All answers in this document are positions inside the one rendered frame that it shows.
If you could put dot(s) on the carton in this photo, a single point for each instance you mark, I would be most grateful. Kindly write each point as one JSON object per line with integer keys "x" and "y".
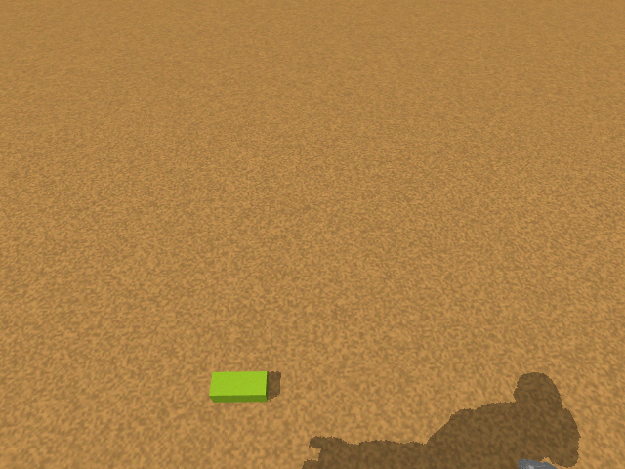
{"x": 239, "y": 386}

